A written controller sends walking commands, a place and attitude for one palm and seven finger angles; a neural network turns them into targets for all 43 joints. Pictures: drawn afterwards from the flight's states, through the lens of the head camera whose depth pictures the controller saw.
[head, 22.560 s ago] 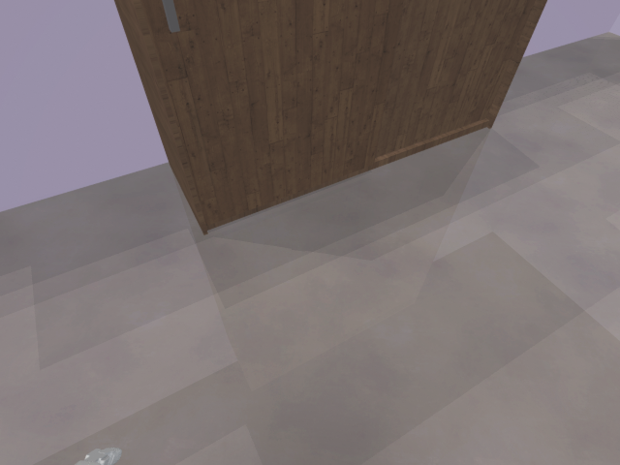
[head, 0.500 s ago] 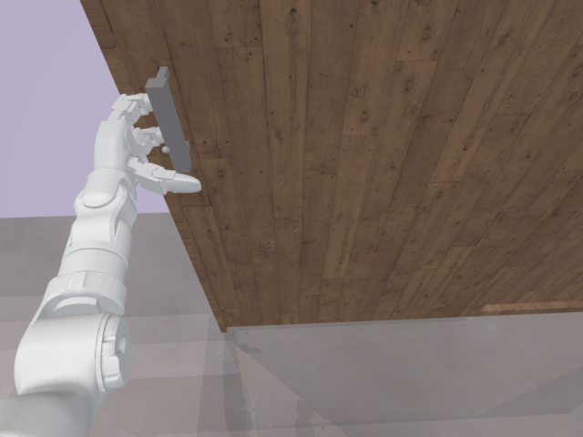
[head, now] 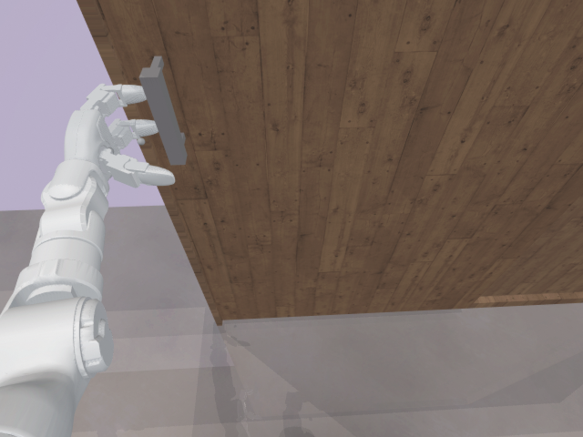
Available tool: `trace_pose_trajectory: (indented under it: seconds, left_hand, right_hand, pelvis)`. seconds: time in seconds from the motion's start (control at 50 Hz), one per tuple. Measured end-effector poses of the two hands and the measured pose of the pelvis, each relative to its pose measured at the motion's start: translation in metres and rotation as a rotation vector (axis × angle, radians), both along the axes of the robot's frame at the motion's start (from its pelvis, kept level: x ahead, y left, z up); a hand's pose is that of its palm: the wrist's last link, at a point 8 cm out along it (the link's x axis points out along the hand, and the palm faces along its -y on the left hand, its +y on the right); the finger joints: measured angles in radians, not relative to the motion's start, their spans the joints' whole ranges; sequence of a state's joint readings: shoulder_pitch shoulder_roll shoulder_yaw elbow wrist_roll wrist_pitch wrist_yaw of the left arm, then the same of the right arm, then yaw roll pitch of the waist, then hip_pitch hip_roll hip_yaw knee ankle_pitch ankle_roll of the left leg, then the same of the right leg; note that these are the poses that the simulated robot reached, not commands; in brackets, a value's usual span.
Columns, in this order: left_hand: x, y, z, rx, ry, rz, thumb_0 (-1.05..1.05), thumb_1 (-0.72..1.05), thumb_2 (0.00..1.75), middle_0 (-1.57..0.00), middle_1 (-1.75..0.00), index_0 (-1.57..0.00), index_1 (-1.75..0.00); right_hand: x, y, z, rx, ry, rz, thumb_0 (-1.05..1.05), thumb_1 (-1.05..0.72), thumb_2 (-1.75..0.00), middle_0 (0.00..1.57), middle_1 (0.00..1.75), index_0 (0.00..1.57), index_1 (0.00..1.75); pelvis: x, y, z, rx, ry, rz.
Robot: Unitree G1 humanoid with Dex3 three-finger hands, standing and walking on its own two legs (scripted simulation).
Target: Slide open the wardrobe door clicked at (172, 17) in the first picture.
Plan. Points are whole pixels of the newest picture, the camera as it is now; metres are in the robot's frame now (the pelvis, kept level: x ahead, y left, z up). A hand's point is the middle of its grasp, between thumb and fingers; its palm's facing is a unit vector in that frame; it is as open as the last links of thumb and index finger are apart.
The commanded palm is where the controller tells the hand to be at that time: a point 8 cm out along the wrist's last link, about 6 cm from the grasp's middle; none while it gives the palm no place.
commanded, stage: move the hooked fingers beside the handle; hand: left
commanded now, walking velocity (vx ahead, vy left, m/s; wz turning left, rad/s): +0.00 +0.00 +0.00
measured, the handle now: (168, 112) +0.53 +0.18 +0.15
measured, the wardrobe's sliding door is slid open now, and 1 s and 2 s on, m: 0.00 0.00 0.00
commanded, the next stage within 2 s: feel for the door with the fingertips in 1.70 s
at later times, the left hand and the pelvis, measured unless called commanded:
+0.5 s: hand (131, 137) +0.47 +0.22 +0.16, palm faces +0.06 -1.00 -0.01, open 14.0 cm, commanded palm +0.44 +0.27 +0.16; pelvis +0.00 +0.01 +0.00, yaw -1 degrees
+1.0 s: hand (118, 136) +0.47 +0.24 +0.16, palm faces +0.05 -1.00 +0.00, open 14.0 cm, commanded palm +0.45 +0.29 +0.16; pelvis +0.01 +0.01 +0.00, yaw +0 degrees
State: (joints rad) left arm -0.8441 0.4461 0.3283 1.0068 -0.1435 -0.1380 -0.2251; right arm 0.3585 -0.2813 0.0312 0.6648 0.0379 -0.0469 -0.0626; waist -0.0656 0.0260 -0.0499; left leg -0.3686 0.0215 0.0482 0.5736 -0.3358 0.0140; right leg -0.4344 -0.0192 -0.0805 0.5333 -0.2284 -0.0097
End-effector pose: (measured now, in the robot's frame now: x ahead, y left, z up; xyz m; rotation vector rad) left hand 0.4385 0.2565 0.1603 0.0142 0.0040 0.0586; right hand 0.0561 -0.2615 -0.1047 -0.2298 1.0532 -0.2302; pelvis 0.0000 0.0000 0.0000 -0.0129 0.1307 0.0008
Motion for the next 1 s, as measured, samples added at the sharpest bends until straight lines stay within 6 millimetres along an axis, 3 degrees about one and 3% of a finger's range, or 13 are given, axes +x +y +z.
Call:
trace_pose_trajectory:
  seconds: [0.2, 0.42, 0.7, 1.0]
  left_hand:
    - [0.01, -0.003, -0.001, -0.009, -0.009, -0.011, -0.02, -0.5, 0.3, -0.3, -1.2, -0.3, -1.2]
    - [0.01, 0.009, -0.002, -0.005, -0.011, -0.002, -0.02, -0.5, 0.3, -0.3, -1.2, -0.3, -1.2]
    - [0.006, 0.03, -0.001, -0.005, -0.007, -0.002, -0.02, -0.5, 0.3, -0.3, -1.2, -0.3, -1.2]
    - [0.012, 0.035, -0.002, -0.01, -0.003, -0.01, -0.02, -0.5, 0.3, -0.3, -1.2, -0.3, -1.2]
  right_hand:
    - [-0.015, 0.003, -0.002, -0.003, 0.027, -0.011, 0.01, -0.91, -0.9, 0.21, 0.3, 0.2, 0.3]
    - [-0.027, 0.007, -0.004, 0.008, 0.06, -0.035, 0.01, -0.91, -0.9, 0.21, 0.3, 0.2, 0.3]
    - [-0.012, 0.003, 0.001, -0.021, 0.041, -0.015, 0.01, -0.91, -0.9, 0.21, 0.3, 0.2, 0.3]
    - [-0.004, 0.007, 0.001, -0.016, 0.039, -0.009, 0.01, -0.91, -0.9, 0.21, 0.3, 0.2, 0.3]
  pelvis:
    - [-0.002, 0.004, -0.002, 0.0, 0.02, -0.004]
    - [0.0, 0.006, -0.002, -0.003, 0.024, -0.013]
    - [0.002, 0.007, -0.002, -0.007, 0.029, -0.004]
    - [0.006, 0.009, -0.003, -0.01, 0.042, -0.004]
